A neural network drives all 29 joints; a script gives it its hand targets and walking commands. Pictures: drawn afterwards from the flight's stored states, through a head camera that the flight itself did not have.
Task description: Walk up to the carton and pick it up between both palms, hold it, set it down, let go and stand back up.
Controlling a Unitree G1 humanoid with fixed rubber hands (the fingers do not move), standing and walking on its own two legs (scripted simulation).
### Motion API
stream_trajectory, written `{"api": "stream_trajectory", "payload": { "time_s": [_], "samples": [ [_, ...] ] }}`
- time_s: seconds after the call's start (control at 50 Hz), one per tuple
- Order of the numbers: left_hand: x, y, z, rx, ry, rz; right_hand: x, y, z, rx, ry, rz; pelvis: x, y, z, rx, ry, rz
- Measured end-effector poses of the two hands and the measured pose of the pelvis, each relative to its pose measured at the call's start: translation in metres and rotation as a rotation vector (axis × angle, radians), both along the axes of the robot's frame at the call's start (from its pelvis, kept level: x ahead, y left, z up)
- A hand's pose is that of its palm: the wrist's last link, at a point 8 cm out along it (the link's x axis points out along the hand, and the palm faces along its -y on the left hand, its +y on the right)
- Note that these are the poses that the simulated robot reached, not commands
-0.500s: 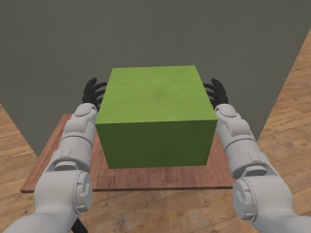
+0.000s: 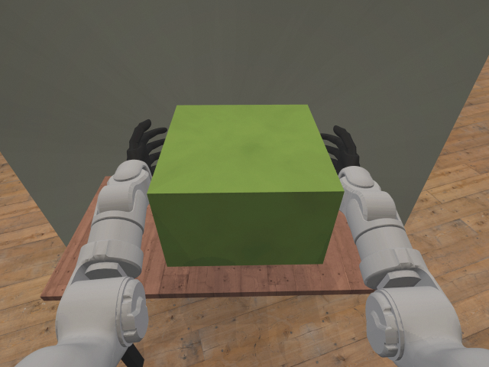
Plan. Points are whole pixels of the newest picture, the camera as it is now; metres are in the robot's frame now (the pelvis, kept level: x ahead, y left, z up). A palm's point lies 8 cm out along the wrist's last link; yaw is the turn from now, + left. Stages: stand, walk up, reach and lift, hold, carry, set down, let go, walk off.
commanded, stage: reach and lift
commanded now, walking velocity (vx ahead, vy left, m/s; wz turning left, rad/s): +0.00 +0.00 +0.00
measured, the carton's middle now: (243, 178) +0.40 +0.03 +0.14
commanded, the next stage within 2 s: hold in 0.20 s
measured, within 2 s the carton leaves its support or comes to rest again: neither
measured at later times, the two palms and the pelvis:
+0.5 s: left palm (137, 164) +0.37 +0.20 +0.19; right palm (348, 172) +0.38 -0.15 +0.17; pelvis -0.01 +0.00 +0.00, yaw +0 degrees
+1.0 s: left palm (135, 157) +0.37 +0.20 +0.21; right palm (352, 165) +0.37 -0.15 +0.19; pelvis -0.01 +0.00 +0.00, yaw +0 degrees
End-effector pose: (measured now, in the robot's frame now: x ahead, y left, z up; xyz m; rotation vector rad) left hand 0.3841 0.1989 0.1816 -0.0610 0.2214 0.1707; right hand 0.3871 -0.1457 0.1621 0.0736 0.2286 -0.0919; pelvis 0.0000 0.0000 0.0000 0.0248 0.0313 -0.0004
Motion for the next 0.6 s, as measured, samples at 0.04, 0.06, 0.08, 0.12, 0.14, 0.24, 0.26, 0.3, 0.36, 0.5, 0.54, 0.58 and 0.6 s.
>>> {"api": "stream_trajectory", "payload": {
  "time_s": [0.04, 0.06, 0.08, 0.12, 0.14, 0.24, 0.26, 0.3, 0.36, 0.5, 0.54, 0.58, 0.6],
  "samples": [
    [-0.001, 0.001, -0.001, 0.001, 0.005, 0.001, -0.001, 0.001, -0.002, 0.0, 0.005, 0.001, -0.001, 0.001, 0.0, -0.001, -0.002, 0.0],
    [-0.001, 0.0, -0.001, 0.004, 0.003, 0.001, -0.001, 0.001, -0.002, 0.0, 0.003, 0.0, -0.001, 0.001, 0.0, -0.001, -0.002, 0.0],
    [-0.002, 0.0, 0.001, 0.007, -0.001, 0.001, -0.002, 0.001, -0.001, -0.001, -0.001, 0.0, -0.002, 0.001, 0.0, -0.001, -0.002, 0.0],
    [-0.002, 0.0, 0.004, 0.011, -0.013, 0.0, -0.002, 0.0, 0.003, -0.002, -0.014, -0.001, -0.003, 0.001, 0.0, -0.001, -0.004, 0.0],
    [-0.003, 0.0, 0.006, 0.014, -0.019, -0.001, -0.003, 0.0, 0.004, -0.002, -0.02, -0.001, -0.003, 0.001, 0.0, -0.001, -0.004, 0.0],
    [-0.006, -0.001, 0.007, 0.015, -0.017, 0.001, -0.006, 0.0, 0.004, -0.001, -0.018, 0.001, -0.005, 0.001, 0.0, -0.001, -0.008, 0.0],
    [-0.006, -0.001, 0.007, 0.016, -0.017, 0.001, -0.006, 0.0, 0.004, -0.001, -0.018, 0.0, -0.005, 0.001, 0.0, -0.001, -0.008, 0.0],
    [-0.007, -0.001, 0.008, 0.017, -0.018, 0.001, -0.007, 0.0, 0.005, -0.002, -0.019, 0.0, -0.006, 0.001, 0.0, -0.001, -0.009, 0.0],
    [-0.009, -0.001, 0.009, 0.017, -0.019, 0.002, -0.008, 0.0, 0.005, -0.002, -0.02, 0.001, -0.007, 0.001, 0.0, -0.001, -0.011, 0.0],
    [-0.011, -0.001, 0.011, 0.017, -0.011, 0.004, -0.011, 0.0, 0.007, -0.003, -0.012, 0.003, -0.009, 0.001, 0.0, -0.002, -0.013, 0.0],
    [-0.012, -0.001, 0.016, 0.021, -0.026, 0.004, -0.011, 0.0, 0.012, -0.004, -0.028, 0.003, -0.009, 0.001, 0.0, -0.002, -0.013, 0.0],
    [-0.012, -0.002, 0.023, 0.025, -0.047, 0.002, -0.012, -0.001, 0.019, -0.005, -0.05, 0.002, -0.009, 0.001, 0.0, -0.002, -0.014, 0.0],
    [-0.013, -0.002, 0.026, 0.027, -0.056, 0.001, -0.012, -0.001, 0.022, -0.006, -0.059, 0.001, -0.009, 0.001, 0.0, -0.002, -0.014, 0.0]
  ]
}}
